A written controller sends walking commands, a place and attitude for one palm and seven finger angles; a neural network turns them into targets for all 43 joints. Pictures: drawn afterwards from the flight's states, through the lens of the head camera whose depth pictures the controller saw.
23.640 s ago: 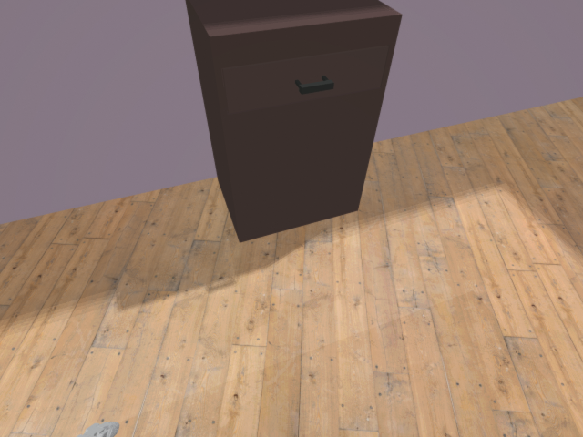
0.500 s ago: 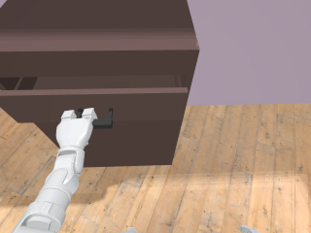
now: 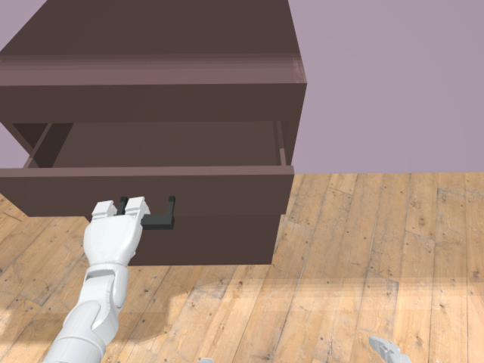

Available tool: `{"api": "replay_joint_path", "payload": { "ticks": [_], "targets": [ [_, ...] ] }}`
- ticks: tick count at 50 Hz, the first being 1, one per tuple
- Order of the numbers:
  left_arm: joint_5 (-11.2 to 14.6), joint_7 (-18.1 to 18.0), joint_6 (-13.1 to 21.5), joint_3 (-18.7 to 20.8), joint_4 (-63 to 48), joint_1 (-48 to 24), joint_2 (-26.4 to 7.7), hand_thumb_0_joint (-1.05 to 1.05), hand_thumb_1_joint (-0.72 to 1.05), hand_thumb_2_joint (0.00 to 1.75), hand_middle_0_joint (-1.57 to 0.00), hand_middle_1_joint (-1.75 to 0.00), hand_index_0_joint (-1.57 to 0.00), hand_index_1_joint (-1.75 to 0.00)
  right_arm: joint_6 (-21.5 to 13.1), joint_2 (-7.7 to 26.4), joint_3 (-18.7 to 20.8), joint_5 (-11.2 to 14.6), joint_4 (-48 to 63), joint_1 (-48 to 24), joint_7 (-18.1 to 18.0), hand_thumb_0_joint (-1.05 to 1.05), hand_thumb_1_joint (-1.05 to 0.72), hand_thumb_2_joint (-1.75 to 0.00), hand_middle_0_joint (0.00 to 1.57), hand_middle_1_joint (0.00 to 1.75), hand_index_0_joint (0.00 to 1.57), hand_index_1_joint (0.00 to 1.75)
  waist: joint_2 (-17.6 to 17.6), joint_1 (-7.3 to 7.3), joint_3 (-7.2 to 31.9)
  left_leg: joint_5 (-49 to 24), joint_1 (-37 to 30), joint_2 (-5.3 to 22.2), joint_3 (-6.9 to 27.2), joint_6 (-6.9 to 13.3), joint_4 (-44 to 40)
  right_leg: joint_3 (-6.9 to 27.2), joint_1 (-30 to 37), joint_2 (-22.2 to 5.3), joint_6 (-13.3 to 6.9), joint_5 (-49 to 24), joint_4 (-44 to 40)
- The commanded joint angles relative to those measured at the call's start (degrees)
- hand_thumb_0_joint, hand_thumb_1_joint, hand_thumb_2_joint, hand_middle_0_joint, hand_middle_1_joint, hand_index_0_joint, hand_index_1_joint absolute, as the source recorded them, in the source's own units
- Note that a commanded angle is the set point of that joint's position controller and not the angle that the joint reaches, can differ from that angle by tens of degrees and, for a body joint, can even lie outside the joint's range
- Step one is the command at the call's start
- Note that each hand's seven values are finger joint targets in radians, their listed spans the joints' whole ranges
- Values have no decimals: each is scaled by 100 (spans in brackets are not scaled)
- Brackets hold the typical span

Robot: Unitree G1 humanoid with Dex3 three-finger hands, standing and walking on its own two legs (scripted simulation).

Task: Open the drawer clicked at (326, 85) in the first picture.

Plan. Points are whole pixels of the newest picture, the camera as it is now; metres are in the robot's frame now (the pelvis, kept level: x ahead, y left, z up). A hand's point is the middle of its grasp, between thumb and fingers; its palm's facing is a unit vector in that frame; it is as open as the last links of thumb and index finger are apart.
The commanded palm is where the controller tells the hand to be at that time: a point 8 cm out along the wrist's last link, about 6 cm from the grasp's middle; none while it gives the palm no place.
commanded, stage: pull the drawer open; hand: left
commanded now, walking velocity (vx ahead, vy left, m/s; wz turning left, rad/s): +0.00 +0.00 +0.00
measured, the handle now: (145, 212) +0.38 +0.20 -0.01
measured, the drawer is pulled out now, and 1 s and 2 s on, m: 0.13 0.24 0.30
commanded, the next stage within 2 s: open the thumb to release the handle in 1.66 s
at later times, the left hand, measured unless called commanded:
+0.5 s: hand (122, 270) +0.28 +0.22 -0.03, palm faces -0.02 -0.09 -1.00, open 5.7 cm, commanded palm +0.24 +0.21 +0.02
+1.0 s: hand (112, 313) +0.21 +0.22 -0.03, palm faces +0.00 -0.10 -0.99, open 5.7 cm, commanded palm +0.17 +0.21 +0.02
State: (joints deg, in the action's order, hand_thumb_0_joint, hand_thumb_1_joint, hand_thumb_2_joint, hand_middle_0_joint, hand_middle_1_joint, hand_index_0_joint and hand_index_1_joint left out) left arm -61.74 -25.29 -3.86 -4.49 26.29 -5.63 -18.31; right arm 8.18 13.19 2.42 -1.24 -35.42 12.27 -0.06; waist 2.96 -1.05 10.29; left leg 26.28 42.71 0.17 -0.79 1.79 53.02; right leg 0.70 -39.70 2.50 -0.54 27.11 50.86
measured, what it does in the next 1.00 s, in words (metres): stands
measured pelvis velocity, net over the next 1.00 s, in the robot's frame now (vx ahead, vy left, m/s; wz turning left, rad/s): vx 0.00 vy -0.01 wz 0.01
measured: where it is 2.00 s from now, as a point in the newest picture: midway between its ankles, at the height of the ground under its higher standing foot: outside the picture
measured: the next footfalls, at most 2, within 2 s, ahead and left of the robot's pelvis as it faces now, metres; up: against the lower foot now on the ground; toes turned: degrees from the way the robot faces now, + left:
none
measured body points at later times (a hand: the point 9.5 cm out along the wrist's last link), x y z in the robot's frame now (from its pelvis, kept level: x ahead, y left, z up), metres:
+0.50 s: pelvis +0.00 -0.01 +0.00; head +0.06 -0.02 +0.45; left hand +0.27 +0.22 +0.03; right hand +0.16 -0.26 -0.12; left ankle -0.01 +0.10 -0.69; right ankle -0.03 -0.12 -0.69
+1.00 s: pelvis +0.00 -0.01 -0.01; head +0.06 -0.03 +0.43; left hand +0.20 +0.22 +0.02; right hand +0.21 -0.23 -0.11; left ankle -0.01 +0.10 -0.69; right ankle -0.03 -0.12 -0.69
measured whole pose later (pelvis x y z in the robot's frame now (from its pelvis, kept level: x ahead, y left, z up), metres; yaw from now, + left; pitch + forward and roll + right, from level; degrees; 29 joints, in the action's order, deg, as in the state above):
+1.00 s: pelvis +0.00 -0.01 -0.01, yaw +0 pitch +15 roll -1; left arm -61.9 -28.8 -0.9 -3.9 2.1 22.2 -18.0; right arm 6.3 12.7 0.4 -2.6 -30.8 6.6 1.9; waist 2.5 2.1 10.1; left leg 29.1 43.7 0.1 -0.6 0.9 57.7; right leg 0.4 -41.3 2.5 -1.4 30.7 56.9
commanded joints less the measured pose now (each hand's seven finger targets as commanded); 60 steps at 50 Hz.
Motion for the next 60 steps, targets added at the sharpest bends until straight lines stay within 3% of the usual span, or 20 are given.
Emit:
{"api": "replay_joint_path", "payload": {
  "ticks": [1, 5, 8, 12, 18, 23, 26, 28, 32, 35, 40, 43, 44, 45, 48, 49, 51, 53, 56, 60],
  "targets": [
    [-72, -228, 81, 183, -945, -541, -720, 0, 90, 90, -40, -135, -40, -135, -204, 752, 281, -13, 696, -181, -72, 0, -90, -90, 20, 30, 20, 30, -135, 71, 1437, -2484, -1484, -63, 86, -12, -537, -275, 478, 114, -231, -2347, -513],
    [-56, -210, 81, 67, -1103, -535, -613, 0, 90, 90, -40, -135, -40, -135, -228, 742, 288, -14, 712, -238, -83, 0, -90, -90, 20, 30, 20, 30, -2, 91, 1512, -2506, -1553, -57, 76, -8, -548, -260, 462, 105, -237, -2342, -510],
    [-11, -190, 90, 224, -1193, -84, -716, 0, 90, 90, -40, -135, -40, -135, -260, 748, 279, -4, 770, -276, -74, 0, -90, -90, 20, 30, 20, 30, -137, 175, 1573, -2711, -1557, -52, 92, -17, -545, -249, 613, 112, -239, -2496, -482],
    [19, -155, 83, -65, -1404, 153, -432, 0, 90, 90, -40, -135, -40, -135, -285, 726, 265, -8, 845, -341, -36, 0, -90, -90, 20, 30, 20, 30, -232, 110, 1368, -2526, -1491, -59, 83, -5, -543, -257, 531, 93, -213, -2438, -511],
    [30, -184, 123, 165, -1694, 656, -620, 0, 90, 90, -40, -135, -40, -135, -336, 731, 237, -28, 916, -454, -39, 0, -90, -90, 20, 30, 20, 30, -220, 196, 1389, -2517, -1418, -93, 47, -2, -503, -194, 661, 77, -218, -2641, -472],
    [37, -246, 142, 207, -2147, 1452, -608, 0, 90, 90, -40, -135, -40, -135, -367, 703, 209, -42, 1013, -543, 28, 0, -90, -90, 20, 30, 20, 30, -130, 302, 1452, -2932, -1549, -77, 69, -24, -426, -176, 700, 75, -218, -2897, -379],
    [43, -279, 124, 59, -2383, 1760, -452, 0, 90, 90, -40, -135, -40, -135, -389, 674, 221, -46, 1050, -530, 72, 0, -90, -90, 20, 30, 20, 30, -144, 258, 1307, -2931, -1587, -52, 108, -24, -398, -213, 600, 73, -215, -2784, -347],
    [29, -322, 140, 201, -2666, 1922, -590, 0, 90, 90, -40, -135, -40, -135, -380, 682, 197, -74, 1097, -643, 92, 0, -90, -90, 20, 30, 20, 30, -88, 309, 1437, -3118, -1643, -44, 101, -31, -353, -169, 626, 67, -217, -2942, -311],
    [75, -369, 187, 251, -2903, 2594, -580, 0, 90, 90, -40, -135, -40, -135, -413, 654, 153, -85, 1155, -706, 138, 0, -90, -90, 20, 30, 20, 30, -342, 327, 1309, -3028, -1500, -68, 96, -26, -287, -151, 664, 49, -190, -3122, -253],
    [39, -428, 264, 276, -3189, 2961, -604, 0, 90, 90, -40, -135, -40, -135, -429, 628, 131, -111, 1218, -772, 170, 0, -90, -90, 20, 30, 20, 30, -96, 391, 1339, -3170, -1569, -62, 100, -35, -220, -126, 592, 39, -201, -3149, -178],
    [-16, -526, 296, 377, -3226, 2988, -654, 0, 90, 90, -40, -135, -40, -135, -416, 624, 105, -142, 1230, -851, 189, 0, -90, -90, 20, 30, 20, 30, -196, 322, 1079, -2705, -1364, -86, 109, -39, -145, -162, 342, 48, -204, -2815, -138],
    [-65, -609, 334, 576, -3295, 3069, -806, 0, 90, 90, -40, -135, -40, -135, -408, 616, 89, -167, 1261, -894, 164, 0, -90, -90, 20, 30, 20, 30, -195, 397, 1272, -2676, -1317, -107, 130, -55, -97, -133, 360, 59, -223, -2779, -48],
    [-54, -609, 307, 366, -3268, 3153, -599, 0, 90, 90, -40, -135, -40, -135, -422, 597, 97, -150, 1278, -854, 167, 0, -90, -90, 20, 30, 20, 30, -162, 358, 1210, -2637, -1331, -106, 124, -38, -84, -171, 346, 49, -216, -2751, -50],
    [-65, -613, 318, 420, -3338, 2979, -685, 0, 90, 90, -40, -135, -40, -135, -407, 605, 96, -163, 1252, -896, 173, 0, -90, -90, 20, 30, 20, 30, -191, 357, 1231, -2559, -1346, -107, 128, -53, -72, -135, 238, 54, -215, -2650, -49],
    [-32, -639, 316, 645, -3442, 3313, -879, 0, 90, 90, -40, -135, -40, -135, -400, 599, 69, -160, 1312, -948, 155, 0, -90, -90, 20, 30, 20, 30, -131, 466, 1396, -2600, -1332, -128, 113, -61, -60, -124, 386, 62, -229, -2688, -12],
    [-17, -625, 295, 453, -3398, 3503, -679, 0, 90, 90, -40, -135, -40, -135, -416, 572, 77, -129, 1335, -918, 164, 0, -90, -90, 20, 30, 20, 30, -123, 439, 1253, -2588, -1325, -119, 111, -47, -67, -156, 379, 59, -227, -2693, -30],
    [64, -572, 274, 436, -3407, 3703, -666, 0, 90, 90, -40, -135, -40, -135, -402, 585, 61, -108, 1379, -934, 174, 0, -90, -90, 20, 30, 20, 30, -255, 440, 1052, -2344, -1178, -143, 90, -37, -99, -156, 423, 51, -218, -2636, -88],
    [54, -561, 276, 588, -3484, 3729, -822, 0, 90, 90, -40, -135, -40, -135, -389, 582, 18, -132, 1420, -1043, 166, 0, -90, -90, 20, 30, 20, 30, -200, 501, 1122, -2339, -1160, -149, 92, -46, -109, -103, 425, 54, -227, -2625, -68],
    [103, -525, 316, 546, -3524, 4053, -763, 0, 90, 90, -40, -135, -40, -135, -404, 572, 21, -112, 1451, -990, 180, 0, -90, -90, 20, 30, 20, 30, -276, 482, 945, -2259, -1075, -138, 84, -29, -117, -102, 443, 45, -222, -2649, -90],
    [122, -531, 426, 525, -3802, 4514, -746, 0, 90, 90, -40, -135, -40, -135, -408, 574, 2, -148, 1515, -1017, 258, 0, -90, -90, 20, 30, 20, 30, -114, 571, 1063, -2424, -1154, -125, 92, -33, -79, -60, 369, 46, -242, -2613, -21]
  ]
}}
